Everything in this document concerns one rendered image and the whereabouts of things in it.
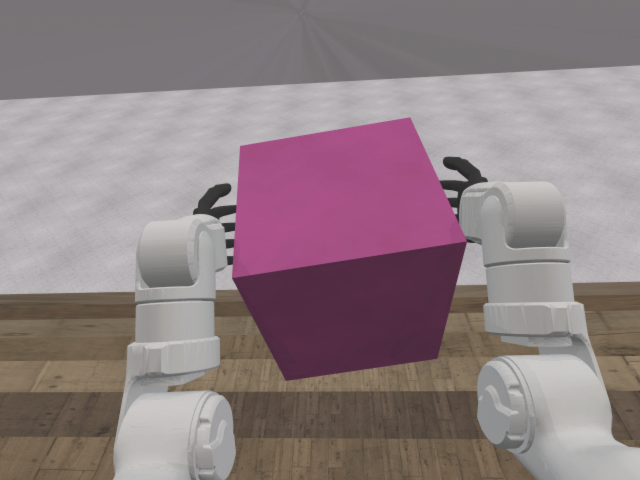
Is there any robot left forearm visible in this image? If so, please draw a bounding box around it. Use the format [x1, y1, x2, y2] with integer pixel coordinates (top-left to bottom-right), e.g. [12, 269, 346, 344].
[113, 214, 228, 471]

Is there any robot left hand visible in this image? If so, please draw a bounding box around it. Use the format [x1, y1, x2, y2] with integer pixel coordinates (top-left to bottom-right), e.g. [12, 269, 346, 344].
[193, 183, 236, 265]

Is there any carton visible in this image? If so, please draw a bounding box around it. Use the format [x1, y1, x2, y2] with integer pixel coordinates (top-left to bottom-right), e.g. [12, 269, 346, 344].
[232, 117, 467, 381]

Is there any robot right forearm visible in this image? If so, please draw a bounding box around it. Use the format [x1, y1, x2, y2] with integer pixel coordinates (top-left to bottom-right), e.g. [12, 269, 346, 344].
[459, 181, 612, 430]

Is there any left robot upper arm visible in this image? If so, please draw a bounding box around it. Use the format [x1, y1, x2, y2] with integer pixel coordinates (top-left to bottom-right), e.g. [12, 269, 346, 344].
[113, 390, 236, 480]

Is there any right robot upper arm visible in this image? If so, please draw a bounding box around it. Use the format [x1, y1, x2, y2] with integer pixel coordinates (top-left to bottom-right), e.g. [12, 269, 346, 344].
[477, 354, 640, 480]

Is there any robot right hand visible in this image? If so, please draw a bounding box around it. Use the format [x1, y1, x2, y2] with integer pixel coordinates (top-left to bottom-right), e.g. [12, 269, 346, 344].
[440, 157, 488, 243]

